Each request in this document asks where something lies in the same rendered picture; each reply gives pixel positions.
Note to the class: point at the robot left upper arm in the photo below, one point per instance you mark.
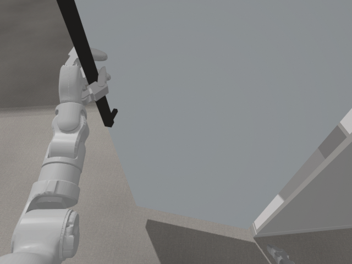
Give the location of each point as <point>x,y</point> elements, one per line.
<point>45,236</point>

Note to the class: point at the left robot forearm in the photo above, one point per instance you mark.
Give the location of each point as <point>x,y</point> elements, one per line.
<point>57,185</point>

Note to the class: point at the robot right hand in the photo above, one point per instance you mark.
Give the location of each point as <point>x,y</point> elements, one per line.
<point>280,256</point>

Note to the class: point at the handle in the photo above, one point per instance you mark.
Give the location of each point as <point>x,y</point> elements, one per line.
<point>76,31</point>

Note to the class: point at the fridge door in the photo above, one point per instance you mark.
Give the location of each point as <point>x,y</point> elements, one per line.
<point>220,102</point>

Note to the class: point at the robot left hand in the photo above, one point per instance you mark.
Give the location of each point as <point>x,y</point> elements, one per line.
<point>72,80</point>

